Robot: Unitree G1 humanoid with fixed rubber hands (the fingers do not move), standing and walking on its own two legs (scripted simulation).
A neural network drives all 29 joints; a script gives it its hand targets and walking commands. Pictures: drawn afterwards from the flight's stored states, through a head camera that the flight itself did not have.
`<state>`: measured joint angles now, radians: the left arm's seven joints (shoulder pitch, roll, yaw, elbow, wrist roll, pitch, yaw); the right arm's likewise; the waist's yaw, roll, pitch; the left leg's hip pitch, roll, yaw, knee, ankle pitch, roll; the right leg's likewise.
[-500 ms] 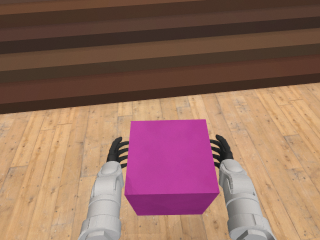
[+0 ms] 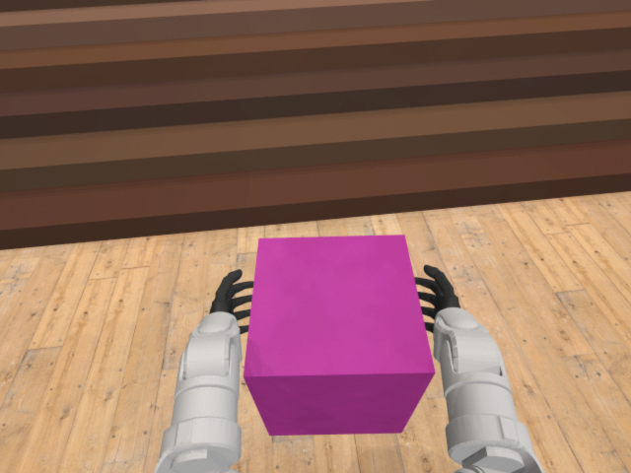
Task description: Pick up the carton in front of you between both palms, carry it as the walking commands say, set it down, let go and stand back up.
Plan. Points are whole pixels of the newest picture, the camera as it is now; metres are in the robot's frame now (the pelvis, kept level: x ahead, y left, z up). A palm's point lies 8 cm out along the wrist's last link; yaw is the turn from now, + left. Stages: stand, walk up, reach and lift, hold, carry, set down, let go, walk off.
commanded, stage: reach and lift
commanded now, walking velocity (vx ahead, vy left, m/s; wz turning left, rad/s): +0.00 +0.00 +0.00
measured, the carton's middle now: (333, 340) +0.31 +0.00 -0.05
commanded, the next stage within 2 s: hold in 0.64 s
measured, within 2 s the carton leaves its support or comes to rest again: neither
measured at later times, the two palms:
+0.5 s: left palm (223, 314) +0.31 +0.15 +0.04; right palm (446, 309) +0.30 -0.15 +0.04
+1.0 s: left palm (219, 314) +0.29 +0.15 +0.05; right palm (451, 309) +0.29 -0.15 +0.06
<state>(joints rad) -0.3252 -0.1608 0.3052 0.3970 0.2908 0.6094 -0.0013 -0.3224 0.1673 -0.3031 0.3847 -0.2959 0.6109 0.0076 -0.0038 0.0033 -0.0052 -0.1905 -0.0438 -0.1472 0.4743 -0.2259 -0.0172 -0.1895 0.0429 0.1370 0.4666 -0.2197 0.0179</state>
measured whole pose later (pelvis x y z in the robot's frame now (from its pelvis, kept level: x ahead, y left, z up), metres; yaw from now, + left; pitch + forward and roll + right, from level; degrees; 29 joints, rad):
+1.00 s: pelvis +0.01 +0.00 +0.01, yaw +0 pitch -7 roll +0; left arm -0.27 -0.15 0.23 0.25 0.28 0.76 0.00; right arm -0.27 0.15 -0.23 0.24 -0.27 0.76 0.01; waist 0.00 0.00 0.01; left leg -0.05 -0.04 -0.14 0.37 -0.19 -0.01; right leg -0.05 0.03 0.13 0.36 -0.19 0.01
